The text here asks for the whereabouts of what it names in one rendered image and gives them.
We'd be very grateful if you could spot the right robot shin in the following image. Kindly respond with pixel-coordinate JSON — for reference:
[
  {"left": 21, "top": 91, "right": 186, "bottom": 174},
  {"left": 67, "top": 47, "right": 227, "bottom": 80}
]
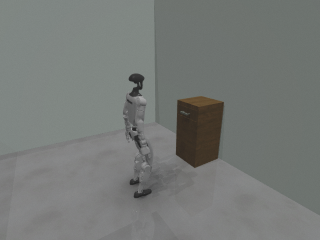
[{"left": 138, "top": 165, "right": 152, "bottom": 193}]

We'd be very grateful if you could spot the left robot upper arm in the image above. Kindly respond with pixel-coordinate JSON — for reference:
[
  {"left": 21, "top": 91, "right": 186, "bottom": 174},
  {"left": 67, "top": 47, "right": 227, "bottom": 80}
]
[{"left": 123, "top": 92, "right": 131, "bottom": 116}]

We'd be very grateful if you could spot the left robot shin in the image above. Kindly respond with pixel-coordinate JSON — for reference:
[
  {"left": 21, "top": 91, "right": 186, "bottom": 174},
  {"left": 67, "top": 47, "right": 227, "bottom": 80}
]
[{"left": 133, "top": 153, "right": 143, "bottom": 181}]

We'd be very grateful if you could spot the drawer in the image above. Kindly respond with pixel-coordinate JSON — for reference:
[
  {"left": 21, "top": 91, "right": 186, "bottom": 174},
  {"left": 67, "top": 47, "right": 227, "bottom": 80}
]
[{"left": 178, "top": 104, "right": 198, "bottom": 121}]

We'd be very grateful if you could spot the right robot upper arm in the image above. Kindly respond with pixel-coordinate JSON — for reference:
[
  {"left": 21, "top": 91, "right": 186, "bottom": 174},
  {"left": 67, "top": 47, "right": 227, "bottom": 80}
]
[{"left": 135, "top": 97, "right": 147, "bottom": 126}]

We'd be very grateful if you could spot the handle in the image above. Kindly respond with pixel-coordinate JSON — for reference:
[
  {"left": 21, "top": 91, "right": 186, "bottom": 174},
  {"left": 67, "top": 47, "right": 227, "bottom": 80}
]
[{"left": 180, "top": 111, "right": 190, "bottom": 116}]

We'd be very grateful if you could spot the robot left forearm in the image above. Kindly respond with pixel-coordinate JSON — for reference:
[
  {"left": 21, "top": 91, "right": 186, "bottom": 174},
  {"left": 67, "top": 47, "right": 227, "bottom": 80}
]
[{"left": 123, "top": 113, "right": 131, "bottom": 131}]

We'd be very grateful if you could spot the robot shin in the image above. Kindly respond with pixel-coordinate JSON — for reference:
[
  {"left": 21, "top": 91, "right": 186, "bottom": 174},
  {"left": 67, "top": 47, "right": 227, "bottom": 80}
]
[
  {"left": 138, "top": 165, "right": 152, "bottom": 193},
  {"left": 133, "top": 153, "right": 143, "bottom": 181}
]

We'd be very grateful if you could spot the robot right hand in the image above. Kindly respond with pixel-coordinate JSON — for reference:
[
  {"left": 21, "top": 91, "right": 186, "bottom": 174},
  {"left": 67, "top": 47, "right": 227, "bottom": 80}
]
[{"left": 141, "top": 145, "right": 151, "bottom": 163}]

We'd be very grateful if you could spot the cabinet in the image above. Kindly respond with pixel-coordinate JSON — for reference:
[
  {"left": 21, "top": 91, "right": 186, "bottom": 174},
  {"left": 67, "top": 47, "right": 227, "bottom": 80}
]
[{"left": 176, "top": 96, "right": 224, "bottom": 168}]

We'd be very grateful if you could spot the robot right forearm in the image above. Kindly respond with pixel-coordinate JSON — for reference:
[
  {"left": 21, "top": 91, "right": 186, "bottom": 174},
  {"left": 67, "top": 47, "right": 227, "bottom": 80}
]
[{"left": 136, "top": 120, "right": 147, "bottom": 147}]

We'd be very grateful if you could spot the robot left hand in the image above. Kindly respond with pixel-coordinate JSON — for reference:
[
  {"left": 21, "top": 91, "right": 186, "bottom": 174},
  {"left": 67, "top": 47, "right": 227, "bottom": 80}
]
[{"left": 125, "top": 130, "right": 134, "bottom": 143}]

